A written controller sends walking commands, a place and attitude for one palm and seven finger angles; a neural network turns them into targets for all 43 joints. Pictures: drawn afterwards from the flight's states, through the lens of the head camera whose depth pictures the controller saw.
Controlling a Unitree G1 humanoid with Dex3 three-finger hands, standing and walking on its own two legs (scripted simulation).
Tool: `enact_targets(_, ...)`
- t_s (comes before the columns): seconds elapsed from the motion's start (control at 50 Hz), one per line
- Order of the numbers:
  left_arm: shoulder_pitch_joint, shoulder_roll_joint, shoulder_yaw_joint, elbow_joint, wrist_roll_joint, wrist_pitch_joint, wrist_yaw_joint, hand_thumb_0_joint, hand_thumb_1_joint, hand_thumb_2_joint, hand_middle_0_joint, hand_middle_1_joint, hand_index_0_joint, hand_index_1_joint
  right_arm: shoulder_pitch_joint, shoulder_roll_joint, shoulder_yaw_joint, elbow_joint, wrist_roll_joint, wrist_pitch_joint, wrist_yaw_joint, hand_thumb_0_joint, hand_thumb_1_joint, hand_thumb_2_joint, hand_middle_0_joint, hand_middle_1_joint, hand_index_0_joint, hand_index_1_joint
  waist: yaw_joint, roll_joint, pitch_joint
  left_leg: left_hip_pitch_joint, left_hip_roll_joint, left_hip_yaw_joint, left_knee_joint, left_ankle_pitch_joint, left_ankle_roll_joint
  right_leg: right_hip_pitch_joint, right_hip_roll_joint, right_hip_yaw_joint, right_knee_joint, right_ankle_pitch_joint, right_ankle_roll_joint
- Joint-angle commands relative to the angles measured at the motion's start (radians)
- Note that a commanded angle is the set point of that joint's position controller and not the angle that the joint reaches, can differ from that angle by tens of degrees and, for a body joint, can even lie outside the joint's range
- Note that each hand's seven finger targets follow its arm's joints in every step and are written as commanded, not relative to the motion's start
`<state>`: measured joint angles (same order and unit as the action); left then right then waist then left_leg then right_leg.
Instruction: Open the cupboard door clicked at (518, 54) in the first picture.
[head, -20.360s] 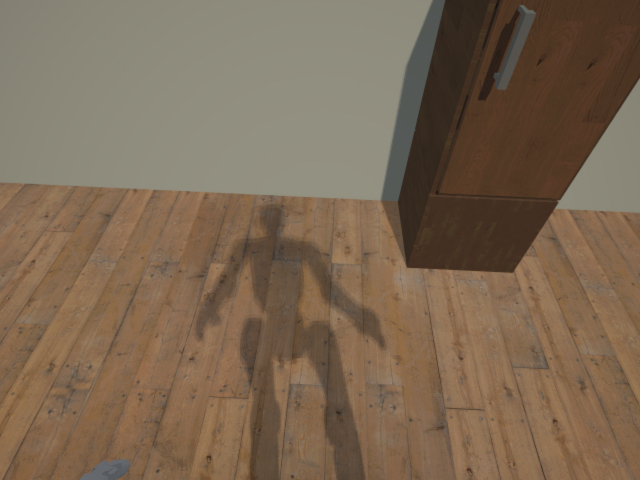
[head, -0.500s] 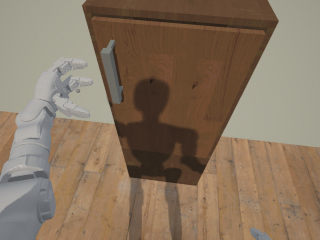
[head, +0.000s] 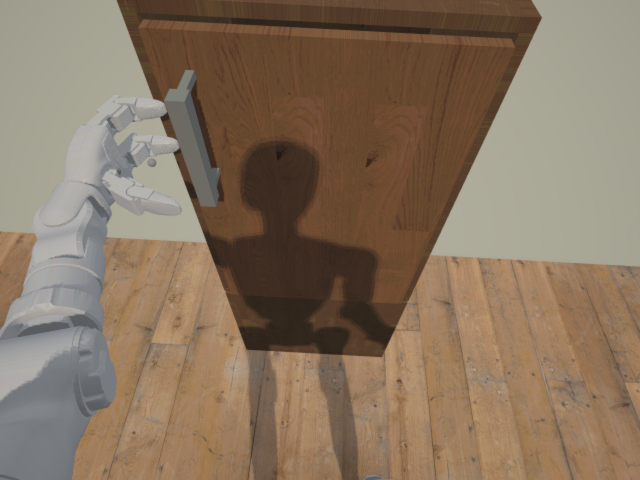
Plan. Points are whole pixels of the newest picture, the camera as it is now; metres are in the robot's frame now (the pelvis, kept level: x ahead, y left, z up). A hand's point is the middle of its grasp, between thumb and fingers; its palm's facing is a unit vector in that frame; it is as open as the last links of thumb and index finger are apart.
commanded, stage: move the hooked fingers beside the handle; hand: left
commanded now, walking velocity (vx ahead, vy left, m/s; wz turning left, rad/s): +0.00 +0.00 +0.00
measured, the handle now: (199, 144) +0.50 +0.13 +0.14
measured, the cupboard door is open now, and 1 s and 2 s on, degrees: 0 0 0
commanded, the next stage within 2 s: slide the fingers in behind the handle in 0.80 s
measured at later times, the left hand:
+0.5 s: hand (154, 169) +0.46 +0.18 +0.14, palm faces -0.10 -1.00 +0.01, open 14.0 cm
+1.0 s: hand (156, 168) +0.46 +0.18 +0.14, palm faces -0.09 -1.00 +0.00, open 14.0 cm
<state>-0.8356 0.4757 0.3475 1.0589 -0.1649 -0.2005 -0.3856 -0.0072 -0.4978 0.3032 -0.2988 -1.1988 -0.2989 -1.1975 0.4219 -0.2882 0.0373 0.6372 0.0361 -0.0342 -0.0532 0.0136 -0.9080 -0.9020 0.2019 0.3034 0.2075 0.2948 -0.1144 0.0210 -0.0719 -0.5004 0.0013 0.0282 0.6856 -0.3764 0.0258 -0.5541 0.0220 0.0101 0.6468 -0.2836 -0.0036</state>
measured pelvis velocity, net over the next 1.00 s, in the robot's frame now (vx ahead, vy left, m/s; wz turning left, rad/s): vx -0.01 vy -0.01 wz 0.01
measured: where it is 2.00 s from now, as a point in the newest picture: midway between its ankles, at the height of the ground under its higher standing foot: outside the picture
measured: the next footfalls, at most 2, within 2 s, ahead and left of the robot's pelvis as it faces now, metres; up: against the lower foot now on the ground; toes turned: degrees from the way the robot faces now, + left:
none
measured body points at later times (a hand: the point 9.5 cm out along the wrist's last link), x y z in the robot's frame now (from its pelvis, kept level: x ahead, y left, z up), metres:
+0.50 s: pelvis -0.01 +0.00 +0.00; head +0.05 +0.00 +0.44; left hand +0.46 +0.23 +0.14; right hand +0.07 -0.27 -0.11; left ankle -0.03 +0.10 -0.72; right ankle +0.02 -0.12 -0.72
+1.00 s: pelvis -0.01 -0.01 +0.00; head +0.05 -0.01 +0.44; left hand +0.46 +0.23 +0.14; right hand +0.04 -0.27 -0.12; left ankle -0.03 +0.10 -0.72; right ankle +0.02 -0.12 -0.72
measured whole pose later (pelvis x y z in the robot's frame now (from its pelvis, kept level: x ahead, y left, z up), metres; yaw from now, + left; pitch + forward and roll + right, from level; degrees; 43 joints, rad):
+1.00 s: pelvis -0.01 -0.01 +0.00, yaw +1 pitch +10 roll -1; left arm -0.83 0.45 0.31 1.04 -0.17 -0.21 -0.35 -0.01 -0.50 0.30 -0.30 -1.20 -0.30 -1.20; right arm 0.40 -0.29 0.04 0.62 0.04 -0.03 -0.05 0.01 -0.91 -0.90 0.20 0.30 0.21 0.29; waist -0.10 0.02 -0.07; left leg -0.51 0.00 0.01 0.71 -0.38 0.02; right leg -0.56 0.02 -0.01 0.67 -0.29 -0.01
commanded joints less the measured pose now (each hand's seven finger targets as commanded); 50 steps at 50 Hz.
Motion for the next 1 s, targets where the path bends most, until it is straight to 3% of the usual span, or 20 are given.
enact_targets(0.0,-0.424,0.273,0.054,-0.323,-0.027,-0.076,0.008,0.000,-0.500,0.300,-0.300,-1.200,-0.300,-1.200,0.042,-0.154,-0.060,-0.114,0.004,-0.030,-0.012,0.000,-0.900,-0.900,0.200,0.300,0.200,0.300,0.041,0.076,-0.449,0.224,0.009,-0.040,-0.058,0.462,-0.009,0.233,0.005,-0.024,-0.020,0.390,-0.027)
enact_targets(0.08,-0.398,0.280,0.063,-0.274,-0.037,-0.052,0.008,0.000,-0.500,0.300,-0.300,-1.200,-0.300,-1.200,0.031,-0.156,-0.056,-0.111,0.010,-0.023,-0.016,0.000,-0.900,-0.900,0.200,0.300,0.200,0.300,0.030,-0.006,-0.352,0.141,0.006,-0.026,-0.074,0.358,0.006,0.248,0.007,-0.021,-0.040,0.359,-0.021)
enact_targets(0.16,-0.434,0.251,0.017,-0.270,-0.023,-0.042,0.002,0.000,-0.500,0.300,-0.300,-1.200,-0.300,-1.200,0.015,-0.149,-0.049,-0.112,0.015,-0.021,-0.022,0.000,-0.900,-0.900,0.200,0.300,0.200,0.300,0.020,0.068,-0.310,0.146,0.001,-0.028,-0.077,0.327,0.004,0.209,0.001,-0.021,-0.046,0.324,-0.026)
enact_targets(0.22,-0.443,0.170,-0.049,-0.281,-0.036,-0.048,-0.007,0.000,-0.500,0.300,-0.300,-1.200,-0.300,-1.200,0.013,-0.147,-0.050,-0.114,0.016,-0.027,-0.023,0.000,-0.900,-0.900,0.200,0.300,0.200,0.300,0.002,0.068,-0.328,0.195,0.005,-0.035,-0.065,0.358,0.003,0.178,0.003,-0.028,-0.044,0.323,-0.028)
enact_targets(0.26,-0.457,0.189,-0.030,-0.277,-0.045,-0.050,-0.013,0.000,-0.500,0.300,-0.300,-1.200,-0.300,-1.200,0.013,-0.153,-0.052,-0.104,0.014,-0.030,-0.024,0.000,-0.900,-0.900,0.200,0.300,0.200,0.300,0.005,0.041,-0.342,0.195,0.006,-0.047,-0.065,0.342,-0.001,0.178,0.004,-0.029,-0.041,0.310,-0.027)
enact_targets(0.32,-0.505,0.181,-0.038,-0.220,-0.053,-0.039,-0.010,0.000,-0.500,0.300,-0.300,-1.200,-0.300,-1.200,0.012,-0.154,-0.047,-0.095,0.016,-0.031,-0.030,0.000,-0.900,-0.900,0.200,0.300,0.200,0.300,-0.014,0.003,-0.298,0.162,0.002,-0.043,-0.064,0.294,0.006,0.161,0.001,-0.030,-0.048,0.280,-0.024)
enact_targets(0.36,-0.559,0.171,-0.057,-0.201,-0.042,-0.036,-0.002,0.000,-0.500,0.300,-0.300,-1.200,-0.300,-1.200,0.009,-0.153,-0.043,-0.086,0.013,-0.033,-0.029,0.000,-0.900,-0.900,0.200,0.300,0.200,0.300,-0.023,0.026,-0.272,0.141,0.000,-0.051,-0.071,0.257,0.003,0.135,-0.003,-0.029,-0.049,0.249,-0.023)
enact_targets(0.44,-0.579,0.260,0.006,-0.210,-0.015,-0.064,0.035,0.000,-0.500,0.300,-0.300,-1.200,-0.300,-1.200,0.017,-0.155,-0.042,-0.088,0.007,-0.036,-0.026,0.000,-0.900,-0.900,0.200,0.300,0.200,0.300,-0.002,0.049,-0.361,0.149,-0.003,-0.058,-0.055,0.283,-0.001,0.165,-0.005,-0.022,-0.027,0.263,-0.025)
enact_targets(0.5,-0.587,0.265,0.008,-0.182,-0.009,-0.074,0.036,0.000,-0.500,0.300,-0.300,-1.200,-0.300,-1.200,0.025,-0.154,-0.039,-0.089,0.005,-0.037,-0.024,0.000,-0.900,-0.900,0.200,0.300,0.200,0.300,-0.006,0.022,-0.385,0.122,-0.005,-0.050,-0.050,0.288,0.002,0.202,-0.004,-0.015,-0.020,0.295,-0.021)
enact_targets(0.52,-0.576,0.327,0.058,-0.194,-0.007,-0.086,0.037,0.000,-0.500,0.300,-0.300,-1.200,-0.300,-1.200,0.031,-0.160,-0.042,-0.093,0.005,-0.036,-0.025,0.000,-0.900,-0.900,0.200,0.300,0.200,0.300,0.012,0.025,-0.422,0.126,-0.006,-0.050,-0.042,0.323,0.002,0.230,-0.003,-0.017,-0.007,0.321,-0.025)
enact_targets(0.54,-0.571,0.312,0.043,-0.208,-0.003,-0.090,0.030,0.000,-0.500,0.300,-0.300,-1.200,-0.300,-1.200,0.026,-0.156,-0.042,-0.098,0.005,-0.036,-0.023,0.000,-0.900,-0.900,0.200,0.300,0.200,0.300,0.014,0.065,-0.458,0.149,-0.006,-0.047,-0.040,0.343,-0.002,0.235,-0.003,-0.012,-0.003,0.344,-0.024)
enact_targets(0.56,-0.550,0.309,0.048,-0.212,-0.004,-0.092,0.025,0.000,-0.500,0.300,-0.300,-1.200,-0.300,-1.200,0.029,-0.153,-0.042,-0.102,0.004,-0.036,-0.022,0.000,-0.900,-0.900,0.200,0.300,0.200,0.300,0.022,0.056,-0.462,0.150,-0.005,-0.048,-0.042,0.365,-0.003,0.248,-0.003,-0.015,-0.001,0.366,-0.025)
enact_targets(0.6,-0.535,0.271,0.016,-0.228,-0.012,-0.091,0.008,0.000,-0.500,0.300,-0.300,-1.200,-0.300,-1.200,0.025,-0.153,-0.043,-0.103,0.007,-0.035,-0.020,0.000,-0.900,-0.900,0.200,0.300,0.200,0.300,0.014,0.078,-0.443,0.165,-0.002,-0.044,-0.041,0.366,-0.005,0.224,0.000,-0.017,-0.007,0.363,-0.025)
enact_targets(0.62,-0.505,0.226,-0.013,-0.203,-0.023,-0.084,-0.001,0.000,-0.500,0.300,-0.300,-1.200,-0.300,-1.200,0.026,-0.152,-0.043,-0.107,0.009,-0.033,-0.019,0.000,-0.900,-0.900,0.200,0.300,0.200,0.300,0.010,0.060,-0.414,0.156,-0.002,-0.043,-0.039,0.376,0.000,0.214,0.004,-0.024,-0.009,0.361,-0.027)
enact_targets(0.66,-0.472,0.226,-0.012,-0.173,-0.030,-0.067,-0.016,0.000,-0.500,0.300,-0.300,-1.200,-0.300,-1.200,0.029,-0.161,-0.046,-0.101,0.011,-0.027,-0.020,0.000,-0.900,-0.900,0.200,0.300,0.200,0.300,0.008,0.021,-0.361,0.124,0.003,-0.043,-0.054,0.324,0.001,0.198,0.005,-0.026,-0.022,0.325,-0.025)
enact_targets(0.72,-0.491,0.167,-0.053,-0.190,-0.039,-0.047,-0.024,0.000,-0.500,0.300,-0.300,-1.200,-0.300,-1.200,0.035,-0.160,-0.049,-0.103,0.011,-0.026,-0.021,0.000,-0.900,-0.900,0.200,0.300,0.200,0.300,-0.001,0.055,-0.340,0.145,0.000,-0.045,-0.053,0.332,0.002,0.159,0.004,-0.033,-0.023,0.304,-0.029)
enact_targets(0.78,-0.469,0.241,0.017,-0.193,-0.040,-0.044,-0.007,0.000,-0.500,0.300,-0.300,-1.200,-0.300,-1.200,0.048,-0.164,-0.053,-0.096,0.006,-0.021,-0.019,0.000,-0.900,-0.900,0.200,0.300,0.200,0.300,0.012,-0.005,-0.357,0.120,0.003,-0.045,-0.056,0.313,0.003,0.191,0.004,-0.029,-0.025,0.305,-0.026)
enact_targets(0.84,-0.501,0.249,0.022,-0.256,-0.034,-0.064,0.014,0.000,-0.500,0.300,-0.300,-1.200,-0.300,-1.200,0.039,-0.154,-0.052,-0.101,0.004,-0.026,-0.017,0.000,-0.900,-0.900,0.200,0.300,0.200,0.300,0.018,0.044,-0.389,0.133,-0.003,-0.037,-0.051,0.330,0.003,0.215,0.001,-0.020,-0.022,0.329,-0.025)
enact_targets(0.86,-0.474,0.259,0.028,-0.237,-0.024,-0.068,0.020,0.000,-0.500,0.300,-0.300,-1.200,-0.300,-1.200,0.040,-0.153,-0.052,-0.099,0.005,-0.023,-0.018,0.000,-0.900,-0.900,0.200,0.300,0.200,0.300,0.022,0.025,-0.375,0.121,-0.001,-0.037,-0.051,0.319,0.004,0.215,0.001,-0.019,-0.021,0.323,-0.024)
enact_targets(0.98,-0.487,0.177,-0.034,-0.275,-0.028,-0.072,0.026,0.000,-0.500,0.300,-0.300,-1.200,-0.300,-1.200,0.024,-0.146,-0.052,-0.106,0.009,-0.030,-0.015,0.000,-0.900,-0.900,0.200,0.300,0.200,0.300,0.010,0.070,-0.376,0.167,-0.001,-0.040,-0.054,0.311,0.001,0.186,0.004,-0.022,-0.027,0.301,-0.027)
